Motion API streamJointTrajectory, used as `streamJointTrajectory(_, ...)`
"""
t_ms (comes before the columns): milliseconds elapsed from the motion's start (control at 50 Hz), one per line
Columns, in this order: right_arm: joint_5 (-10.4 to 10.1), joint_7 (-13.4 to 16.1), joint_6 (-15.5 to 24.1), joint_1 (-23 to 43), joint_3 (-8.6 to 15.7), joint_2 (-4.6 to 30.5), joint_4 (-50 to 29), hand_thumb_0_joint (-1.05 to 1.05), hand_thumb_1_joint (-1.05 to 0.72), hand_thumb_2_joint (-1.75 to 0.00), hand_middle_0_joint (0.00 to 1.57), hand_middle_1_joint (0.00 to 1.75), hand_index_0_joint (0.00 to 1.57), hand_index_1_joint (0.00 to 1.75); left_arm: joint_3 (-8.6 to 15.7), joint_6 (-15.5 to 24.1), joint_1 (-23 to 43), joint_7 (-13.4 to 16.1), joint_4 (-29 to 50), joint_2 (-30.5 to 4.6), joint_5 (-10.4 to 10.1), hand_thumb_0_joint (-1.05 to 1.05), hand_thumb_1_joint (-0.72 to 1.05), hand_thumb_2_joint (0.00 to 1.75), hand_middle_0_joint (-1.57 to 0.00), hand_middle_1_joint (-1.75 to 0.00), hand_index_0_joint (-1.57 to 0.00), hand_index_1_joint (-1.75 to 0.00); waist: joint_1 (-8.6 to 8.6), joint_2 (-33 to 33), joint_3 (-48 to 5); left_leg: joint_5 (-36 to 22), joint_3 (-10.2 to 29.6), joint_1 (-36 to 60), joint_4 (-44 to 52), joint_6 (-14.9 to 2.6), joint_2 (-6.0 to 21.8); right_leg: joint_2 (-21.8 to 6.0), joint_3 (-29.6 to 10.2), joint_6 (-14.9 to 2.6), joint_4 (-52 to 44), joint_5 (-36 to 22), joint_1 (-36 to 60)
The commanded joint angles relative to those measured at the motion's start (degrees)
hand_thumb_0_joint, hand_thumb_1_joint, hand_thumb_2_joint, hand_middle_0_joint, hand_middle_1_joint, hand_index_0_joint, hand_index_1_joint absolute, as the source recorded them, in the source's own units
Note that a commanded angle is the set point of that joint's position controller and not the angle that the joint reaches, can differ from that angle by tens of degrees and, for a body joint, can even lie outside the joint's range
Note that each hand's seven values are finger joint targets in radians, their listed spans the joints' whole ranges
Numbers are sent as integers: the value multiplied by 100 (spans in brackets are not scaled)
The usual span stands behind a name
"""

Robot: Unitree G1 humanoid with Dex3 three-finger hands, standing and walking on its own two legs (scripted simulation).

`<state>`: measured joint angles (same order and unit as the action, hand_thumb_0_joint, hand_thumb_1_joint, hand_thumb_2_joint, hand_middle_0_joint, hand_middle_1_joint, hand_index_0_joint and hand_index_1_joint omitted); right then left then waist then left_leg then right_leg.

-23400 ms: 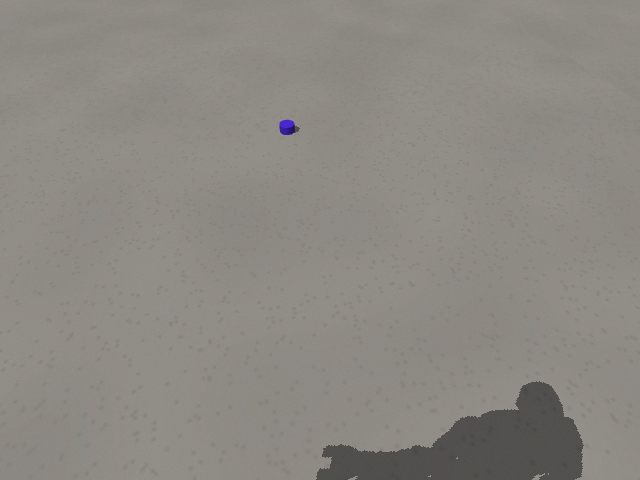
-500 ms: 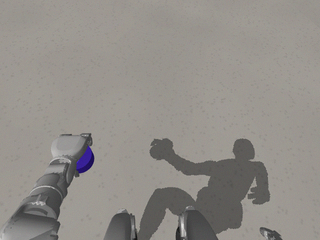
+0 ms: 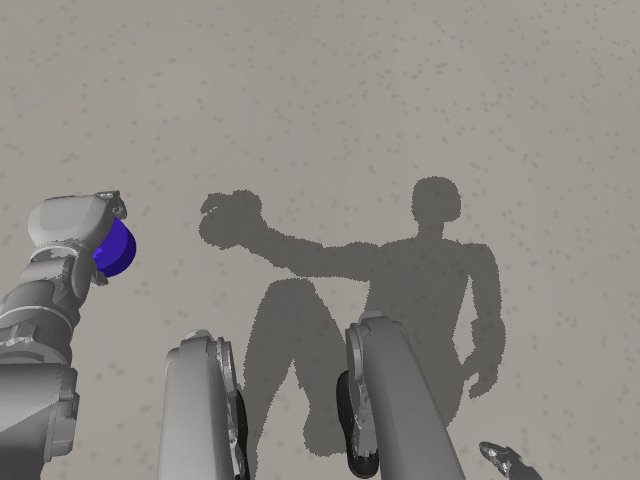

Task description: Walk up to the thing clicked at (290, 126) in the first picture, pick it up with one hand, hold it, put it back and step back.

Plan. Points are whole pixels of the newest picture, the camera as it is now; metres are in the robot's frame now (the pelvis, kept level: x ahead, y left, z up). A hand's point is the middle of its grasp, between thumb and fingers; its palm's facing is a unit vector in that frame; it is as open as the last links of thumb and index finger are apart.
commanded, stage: crouch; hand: left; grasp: from above
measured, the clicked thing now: (100, 245) +0.44 +0.27 -0.18
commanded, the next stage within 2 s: lower in 0.90 s
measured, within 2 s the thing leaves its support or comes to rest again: neither
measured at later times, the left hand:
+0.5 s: hand (108, 253) +0.45 +0.28 -0.25, palm faces -0.47 -0.04 -0.88, open 10.7 cm
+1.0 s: hand (116, 249) +0.47 +0.29 -0.30, palm faces -0.46 -0.03 -0.89, open 10.7 cm
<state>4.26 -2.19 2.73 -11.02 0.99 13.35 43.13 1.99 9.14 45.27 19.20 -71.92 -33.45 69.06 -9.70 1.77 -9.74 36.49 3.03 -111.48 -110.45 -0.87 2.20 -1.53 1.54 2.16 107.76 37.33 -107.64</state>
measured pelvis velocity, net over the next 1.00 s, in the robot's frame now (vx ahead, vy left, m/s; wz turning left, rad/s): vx -0.01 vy -0.01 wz -0.08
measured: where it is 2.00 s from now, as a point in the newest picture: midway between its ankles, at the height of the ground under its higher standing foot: (297, 451)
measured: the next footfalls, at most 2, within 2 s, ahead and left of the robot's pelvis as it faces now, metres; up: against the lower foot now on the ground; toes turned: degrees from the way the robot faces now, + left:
none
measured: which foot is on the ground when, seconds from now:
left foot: down 0.00-1.00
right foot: down 0.00-1.00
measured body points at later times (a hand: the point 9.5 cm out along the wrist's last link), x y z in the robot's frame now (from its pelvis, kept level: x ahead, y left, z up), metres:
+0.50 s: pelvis -0.01 -0.01 -0.09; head +0.24 +0.04 +0.28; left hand +0.47 +0.28 -0.20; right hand +0.03 -0.29 -0.20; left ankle +0.08 +0.12 -0.44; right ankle +0.08 -0.14 -0.44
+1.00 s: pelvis -0.01 -0.01 -0.14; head +0.24 +0.04 +0.23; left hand +0.49 +0.28 -0.25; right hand +0.02 -0.28 -0.25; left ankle +0.08 +0.12 -0.44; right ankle +0.08 -0.14 -0.44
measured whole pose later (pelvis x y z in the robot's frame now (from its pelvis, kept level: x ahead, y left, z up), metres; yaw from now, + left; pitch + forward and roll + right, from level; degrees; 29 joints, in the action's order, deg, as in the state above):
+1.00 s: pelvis -0.01 -0.01 -0.14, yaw -4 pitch +34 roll -8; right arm 8.6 -7.8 3.3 -8.1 -4.5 15.4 43.3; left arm 7.3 13.2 57.9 21.3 -85.9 -47.6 73.8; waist -14.1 -1.1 -0.8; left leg 38.5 8.0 -133.1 -137.3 0.0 2.4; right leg 0.4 3.9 2.2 132.9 38.7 -128.0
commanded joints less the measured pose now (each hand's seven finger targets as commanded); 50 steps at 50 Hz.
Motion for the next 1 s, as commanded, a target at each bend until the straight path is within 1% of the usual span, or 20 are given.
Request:
streamJointTrajectory(0, 91, -52, 143, -1141, 425, 1297, -132, 0, -90, -90, 20, 30, 20, 30, 478, 124, 2368, 431, 1200, -1785, 115, 0, 54, 86, -85, -90, -90, -86, -25, 1433, -4013, -1356, 198, 3527, 1043, 82, -123, 173, 397, -456, -761, -1219, 962)
streamJointTrajectory(60, 148, -141, 140, -1140, 456, 1366, -114, 0, -90, -90, 20, 30, 20, 30, 465, 112, 2368, 519, 917, -1734, 204, 0, 54, 88, -86, -90, -90, -86, -105, 1515, -3883, -1133, 92, 3254, 816, 64, -135, 183, 388, -457, -642, -1113, 822)
streamJointTrajectory(80, 161, -154, 139, -1090, 435, 1405, -117, 0, -91, -90, 20, 30, 20, 30, 450, 55, 2207, 546, 566, -1695, 233, 0, 52, 90, -86, -89, -90, -85, -60, 1444, -3858, -1149, 55, 3156, 707, 43, -132, 206, 393, -448, -592, -1129, 750)
streamJointTrajectory(120, 190, -220, 150, -1176, 444, 1400, -116, 0, -91, -90, 20, 30, 20, 30, 607, 73, 2484, 574, 900, -1967, 217, 0, 55, 88, -88, -89, -92, -85, -55, 1572, -4115, -1422, 8, 3208, 508, 32, -129, 206, 386, -439, -467, -1352, 861)
streamJointTrajectory(180, 218, -278, 145, -1165, 451, 1432, -36, 0, -91, -90, 20, 30, 20, 30, 523, 79, 2513, 515, 646, -1882, 214, 0, 57, 95, -91, -91, -93, -88, -183, 1406, -3892, -1436, -4, 2826, 230, -1, -116, 246, 426, -415, -288, -1427, 710)
streamJointTrajectory(200, 227, -300, 151, -1121, 438, 1422, -90, 0, -91, -90, 20, 30, 20, 30, 455, 34, 2224, 487, 225, -1746, 218, 0, 56, 92, -90, -90, -93, -87, -178, 1294, -3674, -1316, 13, 2704, 211, -2, -112, 237, 429, -413, -264, -1335, 626)
streamJointTrajectory(220, 241, -324, 152, -1153, 452, 1441, -64, 0, -91, -90, 20, 30, 20, 30, 623, 81, 2469, 491, 567, -2028, 173, 0, 58, 91, -90, -91, -93, -87, -170, 1385, -3665, -1299, -11, 2576, 136, -5, -107, 236, 420, -408, -202, -1350, 655)
streamJointTrajectory(280, 246, -386, 132, -1131, 406, 1429, -100, 0, -91, -90, 20, 30, 20, 30, 698, 115, 2327, 406, 409, -2182, 193, 0, 61, 91, -92, -91, -96, -87, -111, 1262, -3727, -1430, -36, 2373, -75, -19, -114, 265, 458, -398, -14, -1491, 736)
streamJointTrajectory(380, 288, -466, 82, -1120, 390, 1518, -83, 0, -91, -90, 20, 30, 20, 30, 631, 216, 2343, 291, 67, -2119, 220, 0, 59, 88, -89, -93, -94, -88, -271, 1202, -3430, -1096, -37, 1881, -291, -27, -126, 287, 498, -386, 204, -1292, 514)
streamJointTrajectory(400, 284, -464, 61, -1069, 385, 1531, -57, 0, -91, -90, 20, 30, 20, 30, 727, 249, 2487, 297, 111, -2365, 233, 0, 57, 87, -88, -91, -92, -86, -204, 1169, -3459, -950, -48, 1740, -334, -36, -118, 323, 503, -399, 256, -1162, 503)
streamJointTrajectory(440, 298, -482, 67, -1061, 357, 1533, -92, 0, -90, -90, 20, 30, 20, 30, 718, 300, 2629, 309, 67, -2407, 239, 0, 58, 85, -87, -91, -92, -87, -259, 1141, -3402, -851, -104, 1581, -497, -66, -121, 327, 490, -382, 284, -1110, 468)
streamJointTrajectory(460, 310, -498, 74, -1035, 311, 1503, -99, 0, -91, -90, 20, 30, 20, 30, 584, 312, 2626, 302, -21, -2211, 238, 0, 57, 85, -87, -92, -92, -87, -285, 1212, -3355, -824, -80, 1574, -496, -42, -128, 326, 500, -398, 372, -1072, 395)
streamJointTrajectory(520, 324, -486, 70, -1035, 277, 1592, -31, 0, -90, -90, 20, 30, 20, 30, 828, 434, 2999, 392, 99, -2738, 346, 0, 55, 81, -85, -89, -90, -84, -272, 1393, -3491, -774, -44, 1577, -653, -32, -117, 352, 562, -409, 567, -1011, 187)
streamJointTrajectory(580, 376, -498, 73, -1005, 197, 1583, -29, 0, -90, -90, 20, 30, 20, 30, 718, 466, 2881, 463, -278, -2558, 452, 0, 52, 81, -83, -88, -88, -83, -358, 1511, -3278, -573, -20, 1472, -730, -11, -134, 336, 608, -416, 693, -842, -50)
streamJointTrajectory(600, 379, -493, 70, -971, 183, 1596, -7, 0, -90, -90, 20, 30, 20, 30, 761, 501, 3129, 496, -91, -2719, 442, 0, 50, 80, -82, -87, -86, -82, -361, 1509, -3306, -491, 15, 1483, -749, -7, -116, 362, 648, -433, 754, -753, -178)
streamJointTrajectory(740, 421, -463, 82, -861, 57, 1643, 9, 0, -90, -90, 20, 30, 20, 30, 760, 418, 3184, 599, -515, -2946, 466, 0, 45, 82, -79, -86, -83, -82, -344, 1554, -3192, -318, -66, 1111, -1002, -46, -127, 392, 664, -431, 905, -634, -292)
streamJointTrajectory(780, 452, -458, 89, -843, -5, 1638, 7, 0, -90, -90, 20, 30, 20, 30, 719, 411, 3216, 595, -594, -2934, 454, 0, 44, 81, -78, -85, -82, -81, -433, 1546, -3070, -230, -35, 928, -1059, -47, -130, 394, 697, -423, 978, -575, -334)
streamJointTrajectory(840, 433, -450, 92, -845, -29, 1650, -3, 0, -90, -90, 20, 30, 20, 30, 658, 381, 3147, 529, -674, -2960, 434, 0, 46, 78, -80, -85, -83, -81, -440, 1417, -2985, -249, -38, 833, -1150, -64, -125, 411, 703, -413, 992, -601, -321)
streamJointTrajectory(920, 450, -473, 96, -948, -79, 1687, 14, 0, -91, -90, 20, 30, 20, 30, 636, 372, 3003, 440, -578, -2894, 386, 0, 49, 81, -83, -85, -87, -81, -459, 1548, -3151, -715, 17, 1040, -1284, -31, -112, 398, 755, -391, 1180, -1058, -200)
streamJointTrajectory(980, 434, -489, 56, -939, -90, 1697, -26, 0, -91, -90, 20, 30, 20, 30, 755, 380, 2977, 400, -470, -3055, 332, 0, 51, 81, -85, -85, -88, -81, -411, 1477, -3226, -807, 12, 953, -1328, -45, -116, 416, 770, -375, 1190, -1136, -81)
